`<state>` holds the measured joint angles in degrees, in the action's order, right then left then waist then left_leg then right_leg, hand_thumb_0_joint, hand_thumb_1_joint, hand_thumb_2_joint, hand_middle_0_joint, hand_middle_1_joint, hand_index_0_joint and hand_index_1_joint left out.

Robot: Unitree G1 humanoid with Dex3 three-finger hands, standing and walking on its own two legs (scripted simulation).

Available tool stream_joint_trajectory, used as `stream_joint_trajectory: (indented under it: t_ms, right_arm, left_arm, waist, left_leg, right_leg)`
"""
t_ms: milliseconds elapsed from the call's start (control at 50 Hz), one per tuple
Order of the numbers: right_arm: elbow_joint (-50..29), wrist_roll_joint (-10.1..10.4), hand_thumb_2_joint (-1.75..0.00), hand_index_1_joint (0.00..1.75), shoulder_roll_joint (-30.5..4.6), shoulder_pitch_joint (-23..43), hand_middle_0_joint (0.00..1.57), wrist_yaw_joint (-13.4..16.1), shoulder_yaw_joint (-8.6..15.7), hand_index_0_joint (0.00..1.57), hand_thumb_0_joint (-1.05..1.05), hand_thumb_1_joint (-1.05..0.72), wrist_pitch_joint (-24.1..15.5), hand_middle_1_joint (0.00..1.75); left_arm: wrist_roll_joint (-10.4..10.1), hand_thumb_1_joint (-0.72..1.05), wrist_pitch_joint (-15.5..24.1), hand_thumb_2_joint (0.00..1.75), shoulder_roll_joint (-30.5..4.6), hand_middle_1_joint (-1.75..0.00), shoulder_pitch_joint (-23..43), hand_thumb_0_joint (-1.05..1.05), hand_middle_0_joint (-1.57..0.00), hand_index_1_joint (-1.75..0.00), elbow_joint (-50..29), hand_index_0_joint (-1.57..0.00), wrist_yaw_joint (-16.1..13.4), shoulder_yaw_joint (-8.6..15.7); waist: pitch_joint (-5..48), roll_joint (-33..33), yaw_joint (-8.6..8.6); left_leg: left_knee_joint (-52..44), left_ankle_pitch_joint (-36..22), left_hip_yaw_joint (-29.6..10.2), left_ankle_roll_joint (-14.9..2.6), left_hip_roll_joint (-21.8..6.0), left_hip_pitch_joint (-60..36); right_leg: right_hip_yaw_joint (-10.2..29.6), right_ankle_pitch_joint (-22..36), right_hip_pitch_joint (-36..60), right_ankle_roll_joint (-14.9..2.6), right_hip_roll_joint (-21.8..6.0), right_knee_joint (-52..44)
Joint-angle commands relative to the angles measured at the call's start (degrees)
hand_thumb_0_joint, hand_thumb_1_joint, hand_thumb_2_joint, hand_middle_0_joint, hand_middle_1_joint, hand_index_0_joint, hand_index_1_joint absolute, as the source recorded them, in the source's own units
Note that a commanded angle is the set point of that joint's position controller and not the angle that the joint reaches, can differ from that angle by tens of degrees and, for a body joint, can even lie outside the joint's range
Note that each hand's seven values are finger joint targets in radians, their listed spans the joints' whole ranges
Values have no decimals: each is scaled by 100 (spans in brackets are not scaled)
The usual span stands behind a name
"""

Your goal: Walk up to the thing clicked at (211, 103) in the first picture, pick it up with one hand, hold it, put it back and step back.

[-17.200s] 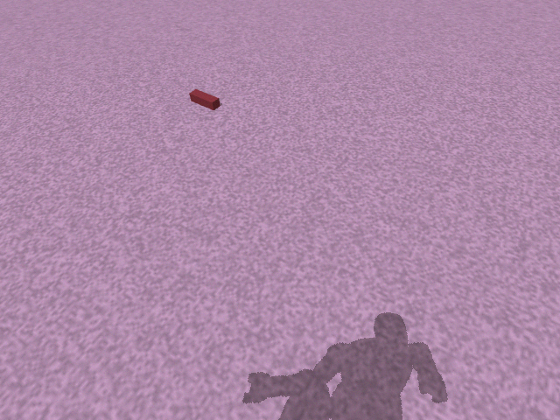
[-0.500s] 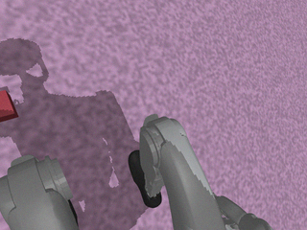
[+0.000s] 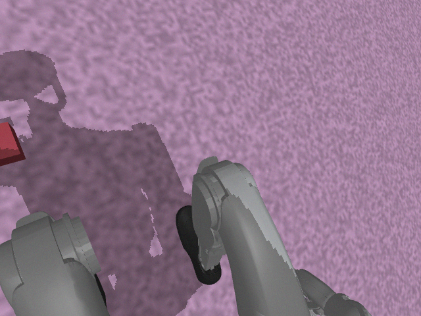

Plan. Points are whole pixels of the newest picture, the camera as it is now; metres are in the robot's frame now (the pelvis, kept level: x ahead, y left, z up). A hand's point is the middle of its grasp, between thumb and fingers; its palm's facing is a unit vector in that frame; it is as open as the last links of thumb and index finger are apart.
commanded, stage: settle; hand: left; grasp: from above
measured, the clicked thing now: out of the picture +0.43 +0.32 -0.27
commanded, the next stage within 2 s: lift in 0.74 s
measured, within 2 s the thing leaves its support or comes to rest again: leaves its support in 0.16 s
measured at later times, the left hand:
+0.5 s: hand out of the picture +0.42 +0.33 -0.16, palm faces -0.44 -0.09 -0.89, open 9.4 cm
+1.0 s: hand out of the picture +0.41 +0.33 -0.11, palm faces -0.43 -0.09 -0.90, open 9.3 cm
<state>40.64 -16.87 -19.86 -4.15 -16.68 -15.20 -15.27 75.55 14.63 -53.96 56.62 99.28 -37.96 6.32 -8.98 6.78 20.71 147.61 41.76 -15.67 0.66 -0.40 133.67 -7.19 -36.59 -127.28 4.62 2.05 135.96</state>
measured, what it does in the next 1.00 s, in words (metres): stands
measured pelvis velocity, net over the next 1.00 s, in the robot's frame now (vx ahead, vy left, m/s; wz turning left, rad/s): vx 0.00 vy -0.01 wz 0.12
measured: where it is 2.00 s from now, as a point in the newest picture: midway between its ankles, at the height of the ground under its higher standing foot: (154, 288)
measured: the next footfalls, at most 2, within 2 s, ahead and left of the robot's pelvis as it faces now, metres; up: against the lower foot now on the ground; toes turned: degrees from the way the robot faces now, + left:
none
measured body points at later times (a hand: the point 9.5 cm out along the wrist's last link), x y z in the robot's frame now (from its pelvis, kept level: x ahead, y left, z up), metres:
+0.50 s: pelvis +0.00 +0.00 +0.02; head +0.23 +0.10 +0.40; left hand +0.44 +0.33 -0.11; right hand +0.10 -0.26 -0.07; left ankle +0.06 +0.13 -0.27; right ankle +0.12 -0.13 -0.26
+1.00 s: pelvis +0.00 -0.01 +0.05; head +0.22 +0.08 +0.43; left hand +0.43 +0.33 -0.06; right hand +0.08 -0.28 -0.05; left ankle +0.06 +0.13 -0.27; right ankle +0.12 -0.13 -0.27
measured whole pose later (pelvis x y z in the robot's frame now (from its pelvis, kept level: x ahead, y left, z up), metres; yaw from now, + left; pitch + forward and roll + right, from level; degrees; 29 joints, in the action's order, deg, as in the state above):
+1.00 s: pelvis +0.00 -0.01 +0.05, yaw +7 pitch +33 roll -8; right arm 41.5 -6.3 -17.1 -10.6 -9.4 -1.7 -3.0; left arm 70.9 12.9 -40.7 48.9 72.5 -17.8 4.2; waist 3.6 -0.9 12.9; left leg 135.3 38.5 -8.5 0.9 0.1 130.7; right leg -2.3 -36.5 -126.7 3.2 -0.8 129.4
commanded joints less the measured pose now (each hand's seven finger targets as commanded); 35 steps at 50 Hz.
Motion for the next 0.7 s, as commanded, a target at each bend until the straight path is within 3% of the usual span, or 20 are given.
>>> stream_joint_trajectory:
  t_ms: [0,40,60,80,120,160,180,200,220,260,280,320,360,400,440,480,520,580,640,680]
  right_arm:
    - [57,36,-90,30,-1894,-1137,20,7,712,20,0,-91,3,30]
    - [99,57,-90,30,-1890,-1153,20,-14,800,20,0,-91,1,30]
    - [12,120,-90,30,-1837,-996,20,-25,835,20,0,-91,-18,30]
    - [146,132,-90,30,-1844,-1107,20,-20,912,20,0,-91,11,30]
    - [60,215,-90,30,-1726,-1086,20,-54,997,20,0,-91,27,30]
    - [182,272,-90,30,-1627,-1177,20,-106,1074,20,0,-91,68,30]
    - [155,324,-90,30,-1653,-1226,20,-92,1167,20,0,-91,107,30]
    - [171,390,-90,30,-1660,-1291,20,-94,1247,20,0,-91,141,30]
    - [210,452,-90,30,-1607,-1336,20,-89,1289,20,0,-90,204,30]
    - [226,543,-90,30,-1546,-1312,20,-99,1367,20,0,-90,297,30]
    - [216,586,-90,30,-1522,-1407,20,-83,1405,20,0,-90,354,30]
    - [227,679,-90,30,-1488,-1418,20,-44,1459,20,0,-90,444,30]
    - [211,722,-90,30,-1425,-1502,20,0,1469,20,0,-91,510,30]
    - [174,775,-90,30,-1364,-1484,20,63,1475,20,0,-91,600,30]
    - [127,814,-90,30,-1403,-1530,20,134,1522,20,0,-91,644,30]
    - [68,865,-91,30,-1341,-1507,20,192,1535,20,0,-91,714,30]
    - [36,880,-91,30,-1326,-1538,20,272,1546,20,0,-91,766,30]
    - [-30,904,-91,30,-1266,-1536,20,383,1557,20,0,-91,859,30]
    - [-46,912,-90,30,-1190,-1543,20,477,1581,20,0,-91,929,30]
    - [-72,916,-90,30,-1217,-1559,20,547,1611,20,0,-91,981,30]
  left_arm:
    - [-107,49,-57,65,-1497,-64,1417,0,-88,-62,-1048,-90,-134,314]
    - [-92,47,-67,65,-1610,-64,1406,0,-87,-62,-1331,-89,-81,482]
    - [-157,46,-50,64,-1367,-62,1563,0,-86,-61,-1650,-88,-26,320]
    - [-148,45,-74,65,-1621,-63,1285,0,-86,-62,-1611,-87,-24,553]
    - [-224,46,-79,62,-1352,-63,1260,0,-85,-61,-2240,-87,63,469]
    - [-287,49,-152,60,-862,-62,1126,0,-86,-59,-2249,-89,214,161]
    - [-362,49,-164,60,-1116,-63,1261,0,-86,-61,-2724,-89,229,374]
    - [-376,51,-205,62,-1098,-62,1181,0,-88,-60,-2750,-91,299,376]
    - [-391,50,-251,64,-916,-63,1022,0,-88,-61,-2975,-90,369,299]
    - [-439,56,-352,61,-501,-62,924,0,-91,-59,-2629,-94,534,77]
    - [-436,55,-368,62,-500,-63,1154,0,-91,-60,-3018,-93,583,81]
    - [-474,60,-439,62,-391,-63,1191,0,-95,-60,-2788,-97,745,6]
    - [-480,64,-430,68,-369,-62,1372,0,-101,-61,-2973,-102,923,-57]
    - [-545,65,-435,71,-119,-63,1249,0,-102,-62,-2922,-103,1102,-189]
    - [-544,68,-387,71,-386,-64,1379,0,-104,-63,-3060,-105,1245,-43]
    - [-573,65,-361,71,-80,-61,1270,0,-103,-62,-2888,-103,1389,-201]
    - [-551,65,-276,74,-256,-61,1420,0,-105,-62,-3067,-104,1474,-129]
    - [-541,64,-180,75,-412,-63,1394,0,-103,-63,-3121,-103,1533,-15]
    - [-512,65,-88,73,-393,-62,1479,0,-104,-62,-3201,-104,1585,-43]
    - [-500,64,-30,73,-614,-60,1560,0,-104,-61,-3307,-103,1580,103]
  waist:
    - [3919,-3292,192]
    - [3986,-3317,126]
    - [4123,-3426,71]
    - [4240,-3534,3]
    - [4672,-3680,-153]
    - [4579,-3616,-119]
    - [4828,-3746,-231]
    - [4859,-3755,-272]
    - [5178,-3886,-435]
    - [4777,-3501,-351]
    - [5042,-3567,-356]
    - [4783,-3232,-391]
    - [4792,-3010,-374]
    - [4836,-2858,-419]
    - [4825,-2703,-455]
    - [4722,-2637,-439]
    - [4756,-2507,-459]
    - [4976,-2410,-558]
    - [4919,-2412,-538]
    - [5027,-2392,-583]
  left_leg:
    - [-1702,-1354,731,-14,-123,-3064]
    - [-1699,-1386,774,-25,-108,-3051]
    - [-1717,-1351,768,7,-93,-3112]
    - [-1741,-1434,815,13,-120,-3259]
    - [-1739,-1640,890,23,-94,-3411]
    - [-1738,-1670,979,1,-60,-3334]
    - [-1844,-1772,961,-8,-67,-3412]
    - [-1827,-1799,976,1,-60,-3477]
    - [-1977,-1957,993,15,-48,-3625]
    - [-2003,-1804,973,-7,-52,-3396]
    - [-2044,-1829,1018,-43,-31,-3413]
    - [-2129,-1530,1015,-86,-11,-3180]
    - [-2100,-1414,1077,-146,16,-3031]
    - [-2231,-1363,1084,-158,49,-2997]
    - [-2237,-1368,1063,-163,65,-3061]
    - [-2363,-1158,1087,-163,93,-2982]
    - [-2384,-1039,1120,-181,105,-2950]
    - [-2364,-1136,1219,-195,122,-2965]
    - [-2360,-1140,1313,-200,121,-2880]
    - [-2373,-1104,1309,-195,132,-2901]
  right_leg:
    - [-801,1374,1809,-565,182,-879]
    - [-800,1378,1758,-558,181,-905]
    - [-776,1349,1686,-580,147,-864]
    - [-736,1414,1808,-593,169,-908]
    - [-680,1567,1882,-616,160,-905]
    - [-646,1584,1739,-609,158,-956]
    - [-643,1655,1784,-611,163,-999]
    - [-604,1649,1693,-631,122,-974]
    - [-572,1706,1758,-659,125,-994]
    - [-570,1603,1444,-664,104,-1004]
    - [-528,1640,1595,-653,120,-1108]
    - [-491,1404,1401,-670,79,-1185]
    - [-406,1332,1552,-663,81,-1327]
    - [-390,1260,1645,-655,58,-1376]
    - [-370,1248,1591,-651,12,-1389]
    - [-337,1076,1592,-646,-11,-1461]
    - [-299,946,1676,-648,-6,-1567]
    - [-232,991,1870,-655,-5,-1641]
    - [-127,961,1975,-650,-4,-1738]
    - [-105,859,1961,-676,-14,-1762]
